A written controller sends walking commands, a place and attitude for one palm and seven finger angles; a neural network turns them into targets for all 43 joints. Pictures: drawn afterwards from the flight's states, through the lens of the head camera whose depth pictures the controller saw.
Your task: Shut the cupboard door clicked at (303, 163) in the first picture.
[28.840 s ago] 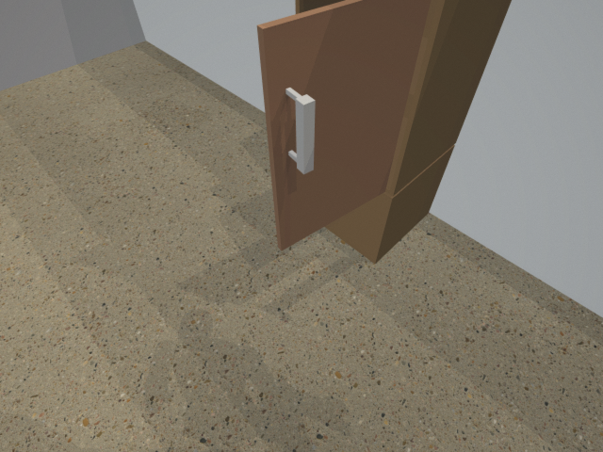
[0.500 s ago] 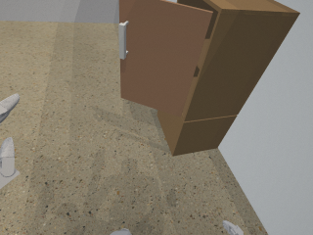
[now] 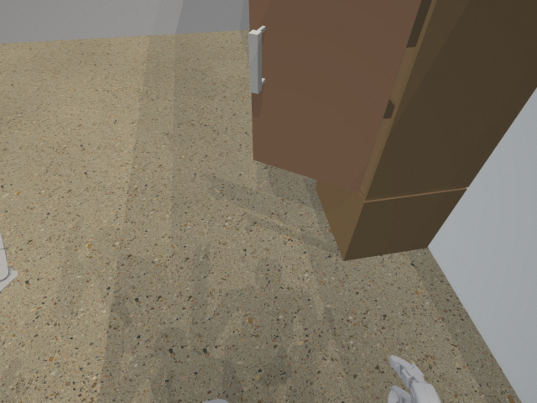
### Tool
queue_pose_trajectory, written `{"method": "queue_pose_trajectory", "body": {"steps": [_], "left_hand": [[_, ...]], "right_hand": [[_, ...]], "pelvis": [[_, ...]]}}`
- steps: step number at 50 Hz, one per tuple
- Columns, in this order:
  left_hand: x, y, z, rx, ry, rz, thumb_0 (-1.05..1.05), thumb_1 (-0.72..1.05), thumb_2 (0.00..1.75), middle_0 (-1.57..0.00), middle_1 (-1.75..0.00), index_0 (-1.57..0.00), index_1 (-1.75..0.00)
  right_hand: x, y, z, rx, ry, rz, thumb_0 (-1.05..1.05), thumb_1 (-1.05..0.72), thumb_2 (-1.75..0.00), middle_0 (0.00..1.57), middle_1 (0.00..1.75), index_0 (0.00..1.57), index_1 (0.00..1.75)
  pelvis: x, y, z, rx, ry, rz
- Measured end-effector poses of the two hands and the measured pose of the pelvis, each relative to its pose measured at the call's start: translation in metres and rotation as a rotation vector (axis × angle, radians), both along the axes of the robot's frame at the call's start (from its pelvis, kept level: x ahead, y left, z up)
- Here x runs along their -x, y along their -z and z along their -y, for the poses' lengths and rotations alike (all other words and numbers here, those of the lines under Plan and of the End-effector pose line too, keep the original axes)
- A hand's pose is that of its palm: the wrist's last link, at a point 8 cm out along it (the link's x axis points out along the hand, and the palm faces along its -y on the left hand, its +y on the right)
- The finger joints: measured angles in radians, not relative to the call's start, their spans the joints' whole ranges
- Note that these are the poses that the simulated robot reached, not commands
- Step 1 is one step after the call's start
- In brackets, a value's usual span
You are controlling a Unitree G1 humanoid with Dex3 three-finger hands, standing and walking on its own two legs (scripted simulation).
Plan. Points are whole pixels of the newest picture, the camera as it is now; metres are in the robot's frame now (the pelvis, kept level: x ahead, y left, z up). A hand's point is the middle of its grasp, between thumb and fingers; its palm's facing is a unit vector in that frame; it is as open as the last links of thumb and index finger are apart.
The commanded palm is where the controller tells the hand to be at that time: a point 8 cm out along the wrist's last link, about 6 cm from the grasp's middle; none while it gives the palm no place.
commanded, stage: let the arm hang, fingers relaxed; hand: left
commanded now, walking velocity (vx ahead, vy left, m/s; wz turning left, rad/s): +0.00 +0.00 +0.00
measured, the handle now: (259, 60) +0.93 +0.11 +0.07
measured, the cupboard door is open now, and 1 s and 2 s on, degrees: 56 56 56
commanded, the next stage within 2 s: look to check the result in 1.10 s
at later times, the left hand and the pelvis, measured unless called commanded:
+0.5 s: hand out of the picture +0.02 +0.18 -0.16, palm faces +0.09 -0.97 -0.23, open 7.0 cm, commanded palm none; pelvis +0.00 -0.01 +0.01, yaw +5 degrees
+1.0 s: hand out of the picture -0.05 +0.16 -0.16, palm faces +0.09 -0.99 -0.14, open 7.4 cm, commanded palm none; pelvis -0.01 +0.02 +0.02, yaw +3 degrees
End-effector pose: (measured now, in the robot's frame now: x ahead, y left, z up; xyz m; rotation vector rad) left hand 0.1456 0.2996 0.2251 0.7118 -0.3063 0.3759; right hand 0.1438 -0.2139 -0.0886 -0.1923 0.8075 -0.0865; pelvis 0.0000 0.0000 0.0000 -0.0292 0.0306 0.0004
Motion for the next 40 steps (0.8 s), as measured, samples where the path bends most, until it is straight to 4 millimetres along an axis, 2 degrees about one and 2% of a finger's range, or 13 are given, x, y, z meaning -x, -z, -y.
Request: {"method": "queue_pose_trajectory", "body": {"steps": [1,3,6,8,10,11,13,14,15,20,27,33,40], "left_hand": [[-0.004,0.009,-0.006,0.014,-0.035,-0.026,0.01,0.88,0.9,-0.21,-0.3,-0.21,-0.3],[-0.016,0.052,-0.021,0.127,-0.117,-0.171,0.0,0.89,0.9,-0.2,-0.3,-0.21,-0.3],[-0.026,0.153,-0.024,0.365,-0.205,-0.501,0.0,0.9,0.9,-0.19,-0.3,-0.2,-0.3],[-0.018,0.224,-0.008,0.484,-0.214,-0.74,0.0,0.9,0.9,-0.19,-0.29,-0.19,-0.3],[0.003,0.284,0.02,0.58,-0.209,-0.965,0.0,0.91,0.9,-0.19,-0.29,-0.19,-0.3],[0.016,0.309,0.037,0.625,-0.204,-1.066,0.0,0.91,0.9,-0.19,-0.29,-0.19,-0.3],[0.049,0.342,0.073,0.718,-0.197,-1.243,0.01,0.91,0.9,-0.19,-0.29,-0.19,-0.3],[0.064,0.35,0.086,0.775,-0.212,-1.281,0.0,0.92,0.9,-0.19,-0.29,-0.2,-0.3],[0.071,0.35,0.088,0.822,-0.249,-1.25,-0.03,0.96,0.9,-0.2,-0.3,-0.2,-0.3],[0.102,0.353,0.079,0.805,-0.309,-1.312,-0.08,1.01,0.9,-0.21,-0.3,-0.21,-0.3],[0.146,0.347,0.065,0.76,-0.399,-1.459,-0.03,0.95,0.9,-0.2,-0.3,-0.2,-0.3],[0.169,0.345,0.063,0.766,-0.432,-1.514,-0.01,0.92,0.9,-0.2,-0.3,-0.2,-0.3],[0.186,0.35,0.074,0.807,-0.427,-1.563,0.0,0.91,0.9,-0.19,-0.3,-0.2,-0.3]], "right_hand": [[-0.003,0.004,0.002,-0.007,-0.013,-0.01,0.01,-0.9,-0.9,0.2,0.3,0.21,0.3],[-0.009,0.013,0.005,-0.014,-0.042,-0.043,0.01,-0.9,-0.9,0.2,0.3,0.21,0.3],[-0.014,0.028,0.009,-0.005,-0.064,-0.076,0.01,-0.9,-0.9,0.2,0.3,0.2,0.3],[-0.013,0.036,0.012,0.013,-0.063,-0.088,0.01,-0.91,-0.9,0.2,0.3,0.2,0.3],[-0.006,0.04,0.015,0.028,-0.057,-0.119,0.01,-0.91,-0.9,0.2,0.3,0.2,0.3],[-0.001,0.041,0.017,0.035,-0.056,-0.139,0.01,-0.91,-0.9,0.2,0.3,0.2,0.3],[0.013,0.039,0.021,0.047,-0.052,-0.197,0.01,-0.91,-0.9,0.2,0.3,0.2,0.3],[0.02,0.038,0.023,0.051,-0.048,-0.234,0.01,-0.91,-0.9,0.2,0.3,0.2,0.3],[0.028,0.036,0.024,0.056,-0.048,-0.273,0.01,-0.91,-0.9,0.2,0.3,0.2,0.3],[0.061,0.034,0.029,0.064,-0.025,-0.419,0.01,-0.91,-0.9,0.2,0.3,0.2,0.3],[0.096,0.039,0.02,0.013,0.044,-0.478,0.01,-0.91,-0.9,0.2,0.3,0.2,0.3],[0.126,0.043,0.008,-0.015,0.068,-0.542,0.01,-0.92,-0.9,0.2,0.3,0.2,0.3],[0.161,0.043,-0.007,-0.032,0.089,-0.622,0.01,-0.91,-0.9,0.2,0.3,0.2,0.3]], "pelvis": [[-0.003,-0.001,-0.002,-0.006,-0.015,-0.004],[-0.008,-0.001,-0.007,-0.025,-0.044,-0.007],[-0.011,0.005,-0.015,-0.037,-0.07,0.011],[-0.011,0.013,-0.018,-0.037,-0.071,0.017],[-0.009,0.017,-0.014,-0.059,-0.06,0.024],[-0.008,0.018,-0.011,-0.068,-0.059,0.028],[-0.005,0.013,-0.005,-0.057,-0.067,0.038],[-0.005,0.01,-0.002,-0.051,-0.073,0.036],[-0.004,0.007,0.001,-0.046,-0.083,0.031],[-0.003,-0.004,0.01,-0.035,-0.096,0.028],[-0.002,-0.013,0.006,-0.024,-0.077,0.058],[0.001,-0.017,0.0,-0.024,-0.065,0.073],[0.004,-0.019,-0.007,-0.025,-0.059,0.078]]}}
